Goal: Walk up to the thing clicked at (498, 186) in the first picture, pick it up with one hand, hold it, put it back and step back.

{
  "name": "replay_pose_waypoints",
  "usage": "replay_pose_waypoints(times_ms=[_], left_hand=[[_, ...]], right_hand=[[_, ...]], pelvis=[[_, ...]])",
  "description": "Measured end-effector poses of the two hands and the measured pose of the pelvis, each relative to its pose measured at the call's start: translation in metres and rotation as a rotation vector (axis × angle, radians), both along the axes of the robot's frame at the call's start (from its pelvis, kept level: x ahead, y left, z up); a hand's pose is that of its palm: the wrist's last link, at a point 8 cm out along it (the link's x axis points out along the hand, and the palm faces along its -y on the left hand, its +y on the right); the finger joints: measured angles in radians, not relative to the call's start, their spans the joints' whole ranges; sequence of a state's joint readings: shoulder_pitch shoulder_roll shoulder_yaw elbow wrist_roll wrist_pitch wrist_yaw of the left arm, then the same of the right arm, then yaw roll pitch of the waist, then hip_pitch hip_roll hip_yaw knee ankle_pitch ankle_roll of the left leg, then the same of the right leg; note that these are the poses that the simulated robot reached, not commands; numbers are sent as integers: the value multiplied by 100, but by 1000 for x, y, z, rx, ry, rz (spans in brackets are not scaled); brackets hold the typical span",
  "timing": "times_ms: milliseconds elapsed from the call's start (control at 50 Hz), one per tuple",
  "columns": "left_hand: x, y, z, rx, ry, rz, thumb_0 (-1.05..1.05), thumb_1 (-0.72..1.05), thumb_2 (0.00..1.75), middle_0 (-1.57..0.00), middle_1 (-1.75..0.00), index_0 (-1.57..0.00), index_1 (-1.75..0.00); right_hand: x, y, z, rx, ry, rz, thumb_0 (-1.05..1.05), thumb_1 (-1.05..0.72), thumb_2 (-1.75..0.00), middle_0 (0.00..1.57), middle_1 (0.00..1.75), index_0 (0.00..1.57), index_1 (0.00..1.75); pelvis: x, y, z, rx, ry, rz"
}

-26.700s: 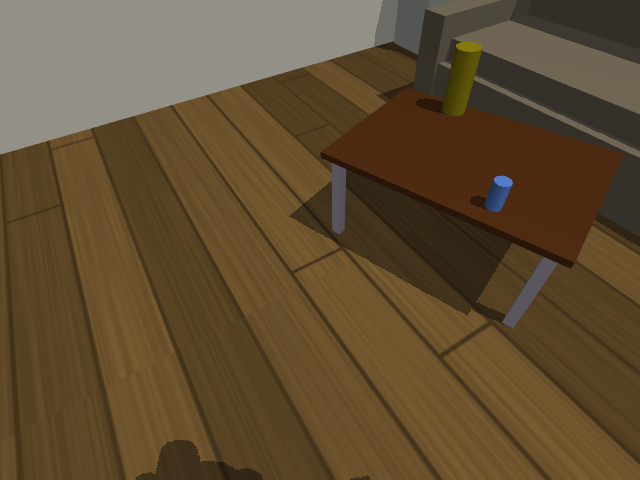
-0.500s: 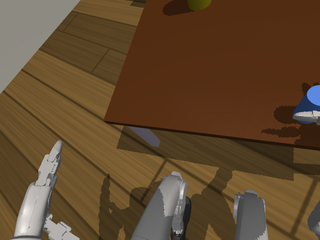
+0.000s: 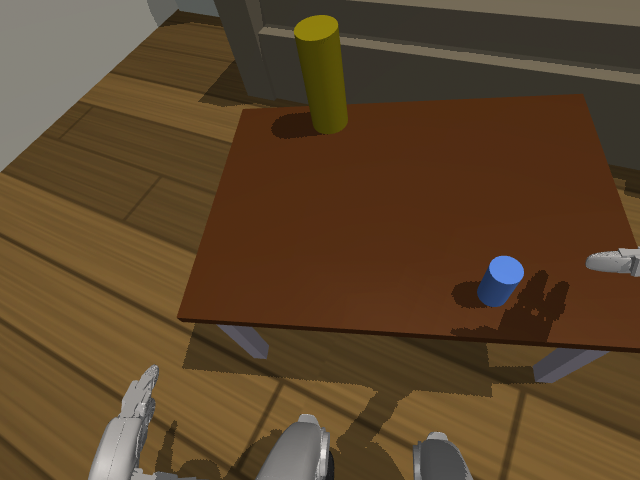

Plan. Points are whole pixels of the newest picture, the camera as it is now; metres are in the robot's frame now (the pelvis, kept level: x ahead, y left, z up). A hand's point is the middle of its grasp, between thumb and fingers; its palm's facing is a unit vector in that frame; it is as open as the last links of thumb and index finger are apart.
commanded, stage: home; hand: right
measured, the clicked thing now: (498, 282) +0.47 -0.22 -0.20
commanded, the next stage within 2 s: none
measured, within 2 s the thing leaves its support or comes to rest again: neither
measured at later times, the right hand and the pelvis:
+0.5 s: hand (562, 350) +0.29 -0.22 -0.01, palm faces +0.19 +0.95 -0.24, open 17.3 cm; pelvis +0.05 +0.00 +0.05, yaw -1 degrees
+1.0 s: hand (532, 449) +0.19 -0.17 -0.01, palm faces +0.15 +0.95 -0.27, open 17.5 cm; pelvis +0.03 +0.02 +0.05, yaw -2 degrees
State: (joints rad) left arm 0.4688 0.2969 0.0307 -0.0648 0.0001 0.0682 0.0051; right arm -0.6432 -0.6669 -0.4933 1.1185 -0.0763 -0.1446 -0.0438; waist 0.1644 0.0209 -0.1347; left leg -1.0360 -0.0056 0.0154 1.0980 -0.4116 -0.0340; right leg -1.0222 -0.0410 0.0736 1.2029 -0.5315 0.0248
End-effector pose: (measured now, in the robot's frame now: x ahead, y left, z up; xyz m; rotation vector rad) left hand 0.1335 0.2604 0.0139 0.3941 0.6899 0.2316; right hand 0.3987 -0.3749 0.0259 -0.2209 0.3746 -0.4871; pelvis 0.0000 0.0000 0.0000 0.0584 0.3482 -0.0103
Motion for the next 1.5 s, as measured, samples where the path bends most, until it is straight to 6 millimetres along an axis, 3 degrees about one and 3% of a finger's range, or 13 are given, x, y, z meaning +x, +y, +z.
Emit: replay_pose_waypoints(times_ms=[100,200,360,480,640,760,980,1200,1500], left_hand=[[29,-32,3,-107,-34,-70,0,10,44,-12,-16,-11,-17],[45,-56,3,-228,-38,-92,0,35,58,-15,-20,-14,-21],[54,-39,2,-207,30,-33,1,69,78,-19,-26,-18,-27],[68,-36,6,-204,16,-29,1,83,85,-20,-28,-19,-29],[66,-22,-27,-204,95,36,1,88,89,-20,-29,-20,-30],[57,-16,-40,-193,98,48,1,90,90,-20,-29,-20,-30],[48,-10,-37,-170,10,30,2,90,90,-20,-30,-20,-31],[42,-12,-33,-147,-22,19,2,90,90,-20,-30,-20,-31],[45,-28,-33,-145,-35,14,2,90,90,-20,-30,-20,-31]], right_hand=[[-6,2,21,-19,31,11,-1,45,-10,6,7,7,6],[-29,17,18,-12,113,55,-1,45,-11,6,7,7,6],[-82,66,-4,56,198,138,-1,48,-9,6,6,7,6],[-124,106,-13,125,226,178,-1,51,-7,6,6,7,5],[-188,147,-14,172,298,200,-1,55,-5,6,5,6,5],[-223,162,-17,175,354,189,-1,55,-5,6,5,6,5],[-230,163,-7,122,325,180,-1,55,-5,6,5,6,5],[-244,160,-14,144,355,170,-1,54,-5,6,5,6,5],[-235,149,-12,133,355,178,-1,54,-5,6,5,6,5]], pelvis=[[11,0,18,-6,-37,-3],[24,-2,32,-17,-72,-7],[42,-2,48,-31,-129,-7],[50,3,54,-38,-165,-12],[53,10,53,-34,-196,-19],[44,15,48,-40,-213,-26],[27,20,46,-48,-232,-29],[19,16,45,-44,-239,-30],[24,5,46,-33,-234,-27]])
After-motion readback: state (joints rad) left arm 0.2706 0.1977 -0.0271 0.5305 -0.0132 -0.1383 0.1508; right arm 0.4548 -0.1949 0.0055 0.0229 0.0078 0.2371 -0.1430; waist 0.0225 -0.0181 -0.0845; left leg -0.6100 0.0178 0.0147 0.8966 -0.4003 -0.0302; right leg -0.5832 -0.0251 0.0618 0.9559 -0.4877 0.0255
